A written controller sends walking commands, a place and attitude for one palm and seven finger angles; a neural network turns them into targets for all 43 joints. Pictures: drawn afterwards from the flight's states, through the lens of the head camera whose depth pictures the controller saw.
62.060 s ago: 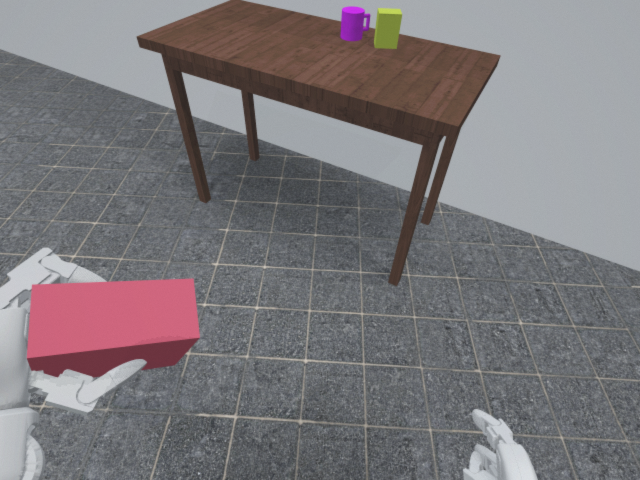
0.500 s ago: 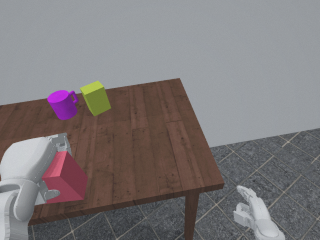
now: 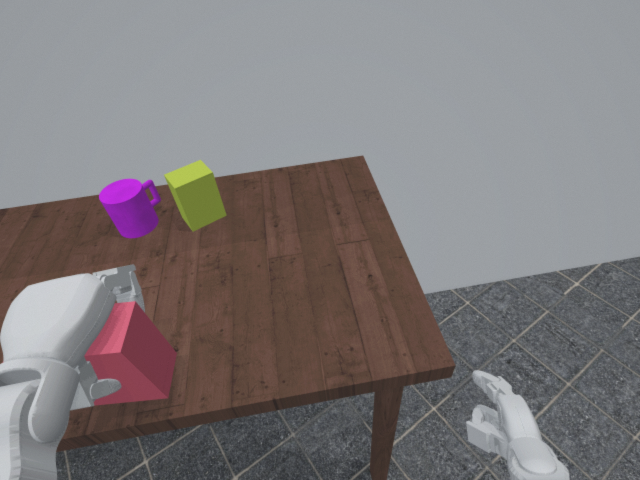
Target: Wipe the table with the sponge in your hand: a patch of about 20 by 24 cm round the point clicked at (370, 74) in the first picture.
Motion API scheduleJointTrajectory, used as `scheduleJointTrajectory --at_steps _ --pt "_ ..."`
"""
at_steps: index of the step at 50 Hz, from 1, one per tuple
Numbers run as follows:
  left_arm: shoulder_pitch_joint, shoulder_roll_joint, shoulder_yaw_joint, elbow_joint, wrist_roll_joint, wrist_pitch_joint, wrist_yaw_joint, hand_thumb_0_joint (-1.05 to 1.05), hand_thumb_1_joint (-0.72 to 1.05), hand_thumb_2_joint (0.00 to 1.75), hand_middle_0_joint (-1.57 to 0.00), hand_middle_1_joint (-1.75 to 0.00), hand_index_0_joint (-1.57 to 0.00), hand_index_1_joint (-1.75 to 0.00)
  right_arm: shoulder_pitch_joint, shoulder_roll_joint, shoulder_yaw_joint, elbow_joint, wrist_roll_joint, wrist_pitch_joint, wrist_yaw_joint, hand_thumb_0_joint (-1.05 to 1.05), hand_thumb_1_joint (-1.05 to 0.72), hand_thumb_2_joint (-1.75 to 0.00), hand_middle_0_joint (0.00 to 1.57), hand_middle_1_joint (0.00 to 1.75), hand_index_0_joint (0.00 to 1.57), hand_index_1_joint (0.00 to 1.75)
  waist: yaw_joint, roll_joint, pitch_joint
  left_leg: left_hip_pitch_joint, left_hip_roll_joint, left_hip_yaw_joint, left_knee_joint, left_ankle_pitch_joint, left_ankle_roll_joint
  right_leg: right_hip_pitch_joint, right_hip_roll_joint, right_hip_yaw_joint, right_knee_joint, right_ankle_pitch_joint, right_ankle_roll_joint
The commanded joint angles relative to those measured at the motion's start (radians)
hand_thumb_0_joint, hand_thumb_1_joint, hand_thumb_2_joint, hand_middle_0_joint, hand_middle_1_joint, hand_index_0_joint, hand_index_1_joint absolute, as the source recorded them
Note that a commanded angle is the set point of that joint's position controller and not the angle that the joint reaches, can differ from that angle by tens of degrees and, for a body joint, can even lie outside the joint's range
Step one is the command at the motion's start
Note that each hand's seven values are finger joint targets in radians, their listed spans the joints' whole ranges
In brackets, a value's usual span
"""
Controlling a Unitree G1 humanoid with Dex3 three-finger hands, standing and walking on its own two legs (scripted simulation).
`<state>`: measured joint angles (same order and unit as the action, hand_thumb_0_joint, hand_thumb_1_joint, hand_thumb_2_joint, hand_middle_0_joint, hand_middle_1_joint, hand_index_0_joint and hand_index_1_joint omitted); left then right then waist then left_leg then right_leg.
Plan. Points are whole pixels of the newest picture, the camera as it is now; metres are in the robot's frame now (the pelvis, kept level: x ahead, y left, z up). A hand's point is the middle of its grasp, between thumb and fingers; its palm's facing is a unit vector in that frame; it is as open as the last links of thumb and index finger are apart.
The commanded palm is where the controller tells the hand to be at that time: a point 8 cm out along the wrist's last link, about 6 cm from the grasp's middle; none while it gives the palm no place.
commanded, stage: step back with the hand held close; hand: left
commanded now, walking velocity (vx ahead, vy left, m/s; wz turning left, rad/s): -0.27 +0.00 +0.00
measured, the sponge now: (111, 365) +0.19 +0.29 +0.08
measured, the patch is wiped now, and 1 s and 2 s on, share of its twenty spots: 1.00 1.00 1.00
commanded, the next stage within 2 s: stop stepping back and stand still in 1.24 s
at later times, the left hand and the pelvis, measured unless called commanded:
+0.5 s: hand (115, 327) +0.19 +0.24 +0.17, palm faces +0.34 -0.84 -0.43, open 9.8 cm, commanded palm +0.13 +0.29 +0.19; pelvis -0.02 +0.00 -0.02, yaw +1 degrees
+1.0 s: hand (78, 411) +0.11 +0.22 +0.17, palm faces +0.31 -0.88 -0.37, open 9.8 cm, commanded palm +0.05 +0.29 +0.19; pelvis -0.10 +0.00 -0.02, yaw +2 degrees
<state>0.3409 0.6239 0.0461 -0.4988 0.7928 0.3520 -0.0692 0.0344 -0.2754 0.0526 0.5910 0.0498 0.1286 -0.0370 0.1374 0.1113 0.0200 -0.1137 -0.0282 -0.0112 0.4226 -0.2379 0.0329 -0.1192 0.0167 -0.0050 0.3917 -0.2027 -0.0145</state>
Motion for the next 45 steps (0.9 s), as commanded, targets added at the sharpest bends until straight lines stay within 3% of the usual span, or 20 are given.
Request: scheduleJointTrajectory --at_steps 1,2,3,4,6,7,11,14,18,21,24,27,30,32,36,39,41,42,43,45 --pt "-0.335 -0.005 0.38 -0.277 -0.814 -0.211 0.101 0.0 0.1 1.3 -1.2 -1.6 -1.2 -1.6 -0.047 -0.058 -0.059 -0.329 0.017 -0.065 -0.02 0.0 -0.9 -0.9 0.2 0.3 0.2 0.3 -0.122 -0.164 0.023 -0.02 0.048 -0.061 0.016 0.02 0.022 -0.163 -0.027 0.136 -0.104 0.159 -0.041" --pt "-0.243 0.107 0.411 -0.128 -0.806 -0.287 0.127 0.0 0.1 1.3 -1.2 -1.6 -1.2 -1.6 -0.017 -0.066 -0.018 -0.258 -0.011 -0.09 -0.028 0.0 -0.9 -0.9 0.2 0.3 0.2 0.3 -0.102 -0.252 -0.039 -0.003 0.046 -0.093 0.028 -0.013 0.028 -0.168 -0.04 0.157 -0.096 0.084 -0.039" --pt "-0.074 0.023 0.408 -0.067 -0.856 -0.332 0.141 0.0 0.1 1.3 -1.2 -1.6 -1.2 -1.6 0.049 -0.071 -0.039 -0.24 -0.007 -0.093 -0.043 0.0 -0.9 -0.9 0.2 0.3 0.2 0.3 -0.098 -0.314 -0.083 0.007 0.059 -0.097 0.07 0.023 0.028 -0.161 -0.095 0.125 -0.09 0.108 -0.028" --pt "-0.041 -0.011 0.383 -0.122 -0.88 -0.361 0.148 0.0 0.1 1.3 -1.2 -1.6 -1.2 -1.6 0.064 -0.068 -0.046 -0.237 -0.002 -0.099 -0.042 0.0 -0.9 -0.9 0.2 0.3 0.2 0.3 -0.107 -0.298 -0.143 0.018 0.074 -0.093 0.109 0.059 0.023 -0.149 -0.148 0.133 -0.07 0.175 -0.028" --pt "-0.027 -0.008 0.392 -0.259 -0.89 -0.419 0.171 0.0 0.1 1.3 -1.2 -1.6 -1.2 -1.6 0.068 -0.08 -0.056 -0.221 -0.009 -0.106 -0.048 0.0 -0.9 -0.9 0.2 0.3 0.2 0.3 -0.117 -0.142 -0.218 -0.009 0.113 -0.098 0.121 0.162 0.024 -0.11 -0.203 0.126 0.014 0.315 -0.036" --pt "-0.02 0.014 0.419 -0.322 -0.892 -0.443 0.186 0.0 0.1 1.3 -1.2 -1.6 -1.2 -1.6 0.049 -0.085 -0.052 -0.217 -0.016 -0.114 -0.048 0.0 -0.9 -0.9 0.2 0.3 0.2 0.3 -0.111 -0.021 -0.242 -0.007 0.128 -0.117 0.102 0.235 0.028 -0.106 -0.183 0.133 0.063 0.337 -0.034" --pt "0.073 -0.017 0.438 -0.353 -0.884 -0.483 0.203 0.0 0.1 1.3 -1.2 -1.6 -1.2 -1.6 0.064 -0.08 -0.068 -0.21 -0.021 -0.12 -0.037 0.0 -0.9 -0.9 0.2 0.3 0.2 0.3 -0.106 0.103 -0.237 -0.103 0.206 -0.193 0.066 0.473 0.043 -0.12 -0.117 0.05 0.196 0.108 -0.001" --pt "0.081 -0.025 0.45 -0.342 -0.884 -0.496 0.202 0.0 0.1 1.3 -1.2 -1.6 -1.2 -1.6 0.072 -0.082 -0.078 -0.196 -0.029 -0.133 -0.029 0.0 -0.9 -0.9 0.2 0.3 0.2 0.3 -0.112 0.074 -0.207 -0.117 0.23 -0.225 0.048 0.526 0.049 -0.164 -0.075 0.025 0.189 -0.058 0.011" --pt "0.108 -0.051 0.433 -0.269 -0.888 -0.506 0.196 0.0 0.1 1.3 -1.2 -1.6 -1.2 -1.6 0.082 -0.087 -0.081 -0.183 -0.019 -0.14 -0.024 0.0 -0.9 -0.9 0.2 0.3 0.2 0.3 -0.126 -0.033 -0.178 -0.224 0.206 -0.206 0.099 0.347 0.032 -0.117 -0.114 0.061 0.131 0.071 -0.013" --pt "0.122 -0.042 0.434 -0.242 -0.896 -0.518 0.197 0.0 0.1 1.3 -1.2 -1.6 -1.2 -1.6 0.096 -0.081 -0.09 -0.184 -0.009 -0.141 -0.028 0.0 -0.9 -0.9 0.2 0.3 0.2 0.3 -0.144 -0.155 -0.193 -0.272 0.144 -0.158 0.223 0.096 0.01 -0.148 -0.231 0.177 0.079 0.278 -0.057" --pt "0.132 -0.031 0.433 -0.276 -0.899 -0.54 0.206 0.0 0.1 1.3 -1.2 -1.6 -1.2 -1.6 0.104 -0.074 -0.091 -0.179 -0.009 -0.144 -0.028 0.0 -0.9 -0.9 0.2 0.3 0.2 0.3 -0.159 -0.199 -0.19 -0.266 0.106 -0.135 0.271 -0.092 -0.001 -0.219 -0.295 0.224 0.031 0.182 -0.089" --pt "0.126 0.009 0.475 -0.331 -0.89 -0.557 0.22 0.0 0.1 1.3 -1.2 -1.6 -1.2 -1.6 0.077 -0.096 -0.09 -0.196 -0.014 -0.156 -0.038 0.0 -0.9 -0.9 0.2 0.3 0.2 0.3 -0.149 -0.081 -0.142 -0.3 0.145 -0.2 0.131 -0.17 0.02 -0.28 -0.221 0.166 0.083 -0.033 -0.062" --pt "0.116 -0.014 0.494 -0.342 -0.872 -0.57 0.223 0.0 0.1 1.3 -1.2 -1.6 -1.2 -1.6 0.08 -0.104 -0.088 -0.205 -0.029 -0.181 -0.047 0.0 -0.9 -0.9 0.2 0.3 0.2 0.3 -0.13 0.115 -0.167 -0.463 0.235 -0.311 -0.108 -0.23 0.074 -0.124 -0.032 0.009 0.316 -0.107 0.02" --pt "0.07 -0.027 0.479 -0.33 -0.866 -0.568 0.22 0.0 0.1 1.3 -1.2 -1.6 -1.2 -1.6 0.081 -0.101 -0.092 -0.2 -0.034 -0.2 -0.046 0.0 -0.9 -0.9 0.2 0.3 0.2 0.3 -0.129 0.149 -0.158 -0.463 0.26 -0.309 -0.141 -0.159 0.084 -0.13 -0.011 0.01 0.412 -0.182 0.031" --pt "0.048 -0.092 0.407 -0.246 -0.875 -0.553 0.198 0.0 0.1 1.3 -1.2 -1.6 -1.2 -1.6 0.116 -0.084 -0.082 -0.169 -0.035 -0.229 -0.037 0.0 -0.9 -0.9 0.2 0.3 0.2 0.3 -0.124 0.025 -0.157 -0.268 0.249 -0.247 -0.015 0.166 0.066 -0.197 -0.028 0.025 0.195 -0.129 0.03" --pt "-0.021 -0.1 0.372 -0.246 -0.867 -0.553 0.187 0.0 0.1 1.3 -1.2 -1.6 -1.2 -1.6 0.09 -0.089 -0.079 -0.159 -0.027 -0.228 -0.034 0.0 -0.9 -0.9 0.2 0.3 0.2 0.3 -0.132 -0.042 -0.162 -0.271 0.21 -0.2 0.043 0.083 0.044 -0.166 -0.07 0.065 0.109 0.039 0.006" --pt "0.018 -0.083 0.378 -0.23 -0.875 -0.549 0.193 0.0 0.1 1.3 -1.2 -1.6 -1.2 -1.6 0.085 -0.075 -0.093 -0.175 -0.014 -0.212 -0.034 0.0 -0.9 -0.9 0.2 0.3 0.2 0.3 -0.137 -0.21 -0.186 -0.295 0.147 -0.138 0.191 -0.037 0.01 -0.193 -0.189 0.201 0.05 0.158 -0.05" --pt "0.028 -0.052 0.396 -0.25 -0.879 -0.554 0.201 0.0 0.1 1.3 -1.2 -1.6 -1.2 -1.6 0.095 -0.077 -0.1 -0.169 -0.012 -0.202 -0.031 0.0 -0.9 -0.9 0.2 0.3 0.2 0.3 -0.148 -0.236 -0.19 -0.275 0.104 -0.101 0.285 -0.086 -0.011 -0.234 -0.277 0.284 -0.007 0.191 -0.101" --pt "0.039 -0.066 0.378 -0.268 -0.884 -0.563 0.203 0.0 0.1 1.3 -1.2 -1.6 -1.2 -1.6 0.101 -0.053 -0.094 -0.164 -0.014 -0.191 -0.027 0.0 -0.9 -0.9 0.2 0.3 0.2 0.3 -0.156 -0.26 -0.192 -0.254 0.072 -0.071 0.384 -0.115 -0.028 -0.27 -0.344 0.311 -0.046 0.205 -0.131" --pt "0.067 -0.026 0.426 -0.305 -0.887 -0.572 0.207 0.0 0.1 1.3 -1.2 -1.6 -1.2 -1.6 0.079 -0.032 -0.086 -0.175 -0.023 -0.183 -0.025 0.0 -0.9 -0.9 0.2 0.3 0.2 0.3 -0.153 -0.251 -0.185 -0.273 0.068 -0.064 0.481 -0.141 -0.034 -0.268 -0.382 0.287 -0.029 0.377 -0.143"
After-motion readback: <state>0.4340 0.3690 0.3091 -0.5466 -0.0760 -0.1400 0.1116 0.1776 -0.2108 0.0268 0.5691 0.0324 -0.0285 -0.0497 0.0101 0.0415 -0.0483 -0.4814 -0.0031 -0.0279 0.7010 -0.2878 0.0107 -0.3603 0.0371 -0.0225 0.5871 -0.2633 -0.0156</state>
